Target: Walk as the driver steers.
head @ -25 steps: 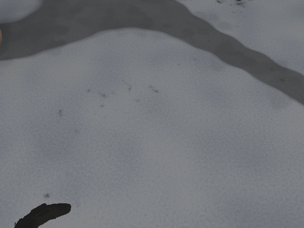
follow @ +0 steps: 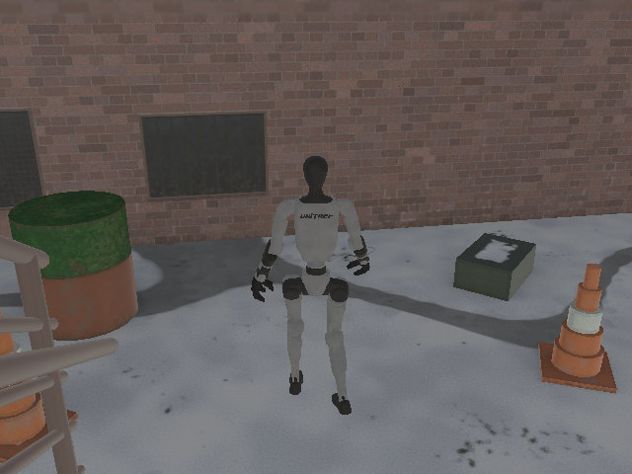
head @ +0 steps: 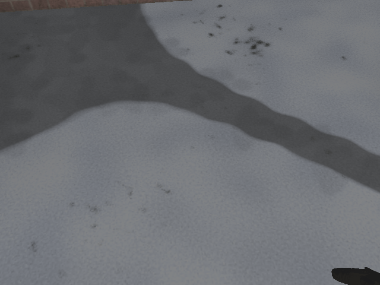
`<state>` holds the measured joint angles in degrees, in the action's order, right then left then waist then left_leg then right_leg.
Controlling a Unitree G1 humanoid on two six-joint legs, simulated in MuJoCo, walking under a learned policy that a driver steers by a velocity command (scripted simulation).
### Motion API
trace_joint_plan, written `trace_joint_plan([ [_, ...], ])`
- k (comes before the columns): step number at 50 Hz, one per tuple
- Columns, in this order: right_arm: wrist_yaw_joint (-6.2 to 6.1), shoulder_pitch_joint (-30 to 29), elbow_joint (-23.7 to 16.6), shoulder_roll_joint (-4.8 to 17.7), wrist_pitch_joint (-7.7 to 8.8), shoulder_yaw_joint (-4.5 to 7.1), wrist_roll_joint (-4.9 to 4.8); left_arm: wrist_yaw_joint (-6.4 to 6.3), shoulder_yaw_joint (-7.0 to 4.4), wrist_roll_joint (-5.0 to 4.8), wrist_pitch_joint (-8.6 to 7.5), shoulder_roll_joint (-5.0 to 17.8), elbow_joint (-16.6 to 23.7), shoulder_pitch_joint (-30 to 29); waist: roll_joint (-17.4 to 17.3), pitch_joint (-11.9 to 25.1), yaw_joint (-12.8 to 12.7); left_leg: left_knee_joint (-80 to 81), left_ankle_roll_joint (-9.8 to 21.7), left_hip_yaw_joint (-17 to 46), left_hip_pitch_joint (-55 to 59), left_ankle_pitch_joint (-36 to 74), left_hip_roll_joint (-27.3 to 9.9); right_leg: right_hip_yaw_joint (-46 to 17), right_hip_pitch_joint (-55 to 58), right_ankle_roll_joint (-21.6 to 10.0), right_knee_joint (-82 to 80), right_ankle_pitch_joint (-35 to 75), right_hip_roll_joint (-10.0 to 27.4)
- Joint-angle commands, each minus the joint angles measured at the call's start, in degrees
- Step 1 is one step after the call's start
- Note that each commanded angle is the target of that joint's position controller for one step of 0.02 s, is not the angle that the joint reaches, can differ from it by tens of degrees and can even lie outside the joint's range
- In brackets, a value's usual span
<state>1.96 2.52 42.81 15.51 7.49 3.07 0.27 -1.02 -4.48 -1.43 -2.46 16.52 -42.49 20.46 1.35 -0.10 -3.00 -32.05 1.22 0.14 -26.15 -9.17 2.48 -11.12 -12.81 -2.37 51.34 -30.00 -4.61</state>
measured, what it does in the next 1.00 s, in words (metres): walks ahead: right foot, then left foot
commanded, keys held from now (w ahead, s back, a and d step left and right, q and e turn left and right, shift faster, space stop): w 0.38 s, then no key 0.62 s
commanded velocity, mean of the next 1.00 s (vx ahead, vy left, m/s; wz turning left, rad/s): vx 0.30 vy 0.00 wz -0.08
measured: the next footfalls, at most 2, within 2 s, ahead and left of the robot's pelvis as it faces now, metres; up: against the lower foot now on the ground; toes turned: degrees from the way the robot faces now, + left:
right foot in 0.44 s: +0.39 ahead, -0.15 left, +0.00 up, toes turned -4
left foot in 0.84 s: +0.45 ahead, +0.09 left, +0.00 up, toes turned -3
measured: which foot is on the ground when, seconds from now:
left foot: down 0.00-0.46, up 0.48-0.82, down 0.84-1.00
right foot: up 0.00-0.42, down 0.44-1.00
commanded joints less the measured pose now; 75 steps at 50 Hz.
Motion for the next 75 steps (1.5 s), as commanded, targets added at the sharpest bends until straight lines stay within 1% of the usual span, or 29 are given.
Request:
trace_joint_plan([
  [1,-0.14,14.01,0.31,7.97,-0.68,2.69,-0.98,-0.15,-1.02,-0.8,-1.28,8.25,5.33,-1.22,-8.19,5.63,7.91,16.47,12.11,36.55,34.84,-22.56,-22.55,0.61,-34.79,0.52,24.02,3.83,4.03],
  [2,-0.18,11.34,-0.23,7.06,-1.02,2.1,-0.17,-0.2,-0.83,0.25,-1.25,7.4,6.21,-4.89,-4.34,2.56,6.82,17.12,11.2,29.94,27.83,-15.3,-20.12,2.26,-32.59,0.39,22.07,7.58,5.93],
  [4,-0.45,9.17,0.14,5.26,-1.1,1.33,0.55,0.3,-0.73,0.88,-1.53,5.38,7.03,-5.74,-6.08,0.65,4.0,19.11,10.63,21.84,20.42,-4.89,-16.21,3.42,-27.88,0.18,15.76,11.8,9.17],
  [6,-0.6,10.2,0.98,5.2,-0.83,1.26,-0.03,0.57,-0.32,0.75,-1.49,3.58,6.91,-5.04,-7.42,1.36,3.34,20.53,11.25,17.48,19.19,1.95,-14.8,5.53,-26.27,0.73,11.78,12.69,9.94],
  [8,-0.95,11.71,1.88,7.29,-0.77,1.75,-0.58,0.62,0.29,1.14,-1.58,2.46,8.28,-8.07,-6.36,0.79,3.83,21.89,12.23,14.6,19.35,8.23,-15.28,6.85,-27.88,1.72,6.07,15.53,10.69],
  [12,-1.39,14.34,3.18,9.27,-1.62,2.03,-1.27,1.27,1.39,0.93,-2.09,0.68,9.87,-15.03,-5.64,-0.04,6.14,22.64,10.57,7.93,19.26,12.37,-13.34,9.19,-24.97,2.47,-8.38,26.89,10.07],
  [18,-1.31,19.72,5.49,10.63,-3.13,1.94,-1.91,2.98,1.36,0.02,-2.66,1.7,12.6,-23.34,-6.38,-2.38,8.59,19.62,9.06,7.34,24.47,13.25,-15.85,11.25,-21.36,1.03,-19.68,28.0,7.24],
  [20,-1.64,19.12,5.81,11.6,-3.89,2.19,-1.87,3.28,0.72,0.37,-2.93,3.22,12.43,-21.26,-7.16,-1.58,6.21,15.01,7.64,6.86,26.74,23.05,-16.18,11.81,-16.64,-0.79,-22.96,25.2,5.74],
  [21,-1.91,18.05,5.62,11.8,-4.25,2.16,-1.97,3.11,-0.14,1.07,-3.07,4.67,10.83,-15.75,-6.9,1.82,2.77,8.25,6.08,4.6,26.62,33.85,-14.13,13.32,-8.28,-2.22,-26.01,27.83,3.88],
  [22,-2.13,18.0,5.09,10.73,-4.17,1.7,-1.62,2.72,-1.22,1.97,-3.17,7.32,8.86,-8.64,-6.07,7.3,-0.44,-1.23,3.91,2.44,22.76,36.25,-11.2,12.3,4.08,-4.15,-26.28,35.54,5.26],
  [23,-2.36,16.65,2.51,7.24,-3.6,0.26,0.46,1.97,-2.13,3.41,-2.97,11.96,7.47,1.0,1.74,16.72,-3.66,-19.29,0.93,0.03,10.0,16.52,-7.19,-0.36,22.18,-8.34,-21.52,56.4,17.84],
  [24,-1.77,26.31,3.38,2.54,-2.72,-1.37,0.24,2.26,-2.09,3.29,-2.35,13.82,7.23,0.51,16.21,24.86,0.63,-36.89,-2.35,2.0,-8.15,-27.93,0.51,-20.14,36.97,-18.99,-22.72,64.19,31.09],
  [25,-1.62,23.7,4.91,9.18,-2.65,0.28,-0.81,2.38,-1.22,2.28,-1.65,9.01,7.4,0.93,8.25,24.58,-2.13,-41.38,-2.53,7.43,-10.29,-28.05,-1.98,-18.94,33.02,-17.37,-24.54,60.79,28.08],
  [26,-1.56,18.25,3.18,9.83,-2.84,0.59,-1.79,2.32,-0.33,1.77,-1.57,7.07,7.41,-3.07,6.47,15.96,-1.26,-41.08,-2.72,5.55,-13.49,-25.02,-4.26,-10.14,26.57,-15.26,-25.25,63.56,25.22],
  [27,-1.92,15.61,2.88,8.61,-3.28,0.35,-1.37,2.37,0.19,1.55,-1.56,5.6,7.19,-6.66,2.16,11.68,0.52,-37.89,-3.16,3.96,-12.8,-21.36,-6.44,-5.86,19.44,-13.49,-27.01,63.16,22.12],
  [28,-2.24,14.47,2.59,8.2,-4.03,0.53,-0.66,2.53,0.52,1.53,-1.59,4.56,7.16,-9.44,1.22,8.52,2.21,-34.43,-3.67,3.63,-10.51,-18.63,-7.72,-3.3,12.83,-12.69,-29.17,61.46,20.41],
  [30,-2.7,17.09,3.47,5.63,-5.83,0.25,-0.52,2.69,0.76,2.57,-2.02,3.7,6.4,-12.89,3.13,7.59,5.83,-29.06,-4.66,3.15,-0.69,-14.22,-8.29,1.45,1.99,-12.12,-32.89,60.84,18.1],
  [32,-3.13,17.51,3.63,4.13,-6.58,-0.11,-0.24,2.46,0.6,2.92,-2.28,4.23,5.52,-15.34,4.69,7.3,7.24,-21.46,-5.41,2.11,4.15,-11.12,-7.58,5.46,-2.9,-12.21,-34.1,61.8,16.61],
  [38,-3.21,9.68,2.36,5.21,-7.46,0.06,0.09,1.55,0.63,2.54,-0.84,5.3,1.18,-13.19,4.49,6.62,4.46,-6.37,-3.98,1.96,9.93,-0.98,-6.65,5.55,-3.36,-10.59,-34.97,42.21,16.41],
  [40,-3.15,9.2,2.34,5.14,-7.47,0.24,0.58,1.58,1.13,1.9,-0.42,4.41,0.18,-13.71,3.7,5.27,5.42,1.43,-2.42,1.07,14.32,2.37,-5.79,5.18,-4.71,-8.47,-33.3,30.36,14.93],
  [41,-3.19,8.67,2.16,5.69,-7.42,0.34,1.15,1.61,1.62,1.78,-0.36,3.13,-0.7,-12.23,2.49,4.36,5.33,6.01,-1.51,1.9,16.7,6.43,-6.33,5.31,-5.25,-6.04,-32.07,24.22,12.96],
  [42,-3.47,8.12,1.42,7.84,-7.3,0.68,1.38,1.53,2.08,2.49,-0.41,1.99,-1.35,-10.15,-0.59,4.22,4.14,7.5,-0.28,5.7,19.42,14.62,-9.96,6.22,-6.42,-3.2,-29.55,17.41,10.37],
  [43,-3.9,6.2,0.74,11.31,-7.45,1.32,0.99,1.6,1.95,3.17,-0.6,1.95,-2.19,-5.33,-7.72,3.75,0.12,6.25,2.46,7.99,20.11,17.19,-13.15,9.06,-8.54,-0.88,-27.6,10.86,6.11],
  [44,-3.68,4.25,1.2,8.35,-7.69,0.9,0.35,1.12,2.4,3.15,-0.22,0.8,-2.67,-4.47,-11.35,4.57,-0.29,7.5,3.9,8.02,15.22,4.81,-12.39,11.32,-4.11,0.66,-27.84,11.44,4.92],
  [45,-3.22,3.05,0.93,5.46,-7.71,0.36,0.2,0.73,2.15,2.99,0.37,2.43,-2.63,-7.81,-9.32,2.09,1.51,8.5,2.7,7.22,11.53,-1.9,-10.03,11.61,-2.26,1.2,-27.44,13.68,4.99],
  [46,-3.0,3.03,1.19,4.67,-7.51,0.05,0.55,0.34,1.8,2.58,0.94,3.28,-2.59,-9.4,-7.51,1.45,2.18,8.36,1.42,6.12,10.58,-1.97,-8.85,11.39,-1.83,0.91,-26.96,15.3,5.4],
  [50,-2.89,4.72,3.11,5.14,-6.39,0.06,0.23,0.01,1.67,2.39,1.66,3.13,-3.78,-9.01,-5.49,2.63,2.69,5.28,0.37,4.37,13.72,7.97,-7.52,10.31,-0.42,0.48,-26.41,21.81,6.49],
  [55,-3.18,4.21,4.97,5.02,-6.52,0.07,-0.01,-0.25,1.42,1.87,1.8,2.88,-6.16,-9.18,-2.99,3.56,2.88,3.73,1.09,3.79,15.59,13.6,-7.02,10.47,1.39,0.93,-25.35,26.56,6.74],
  [75,-3.83,3.3,13.21,3.99,-7.64,0.18,-0.06,-1.25,1.61,1.77,2.4,2.64,-15.08,-9.1,-1.79,-0.12,2.8,6.28,0.62,1.94,15.81,7.04,-4.85,11.0,1.45,1.56,-27.8,21.9,6.96],
])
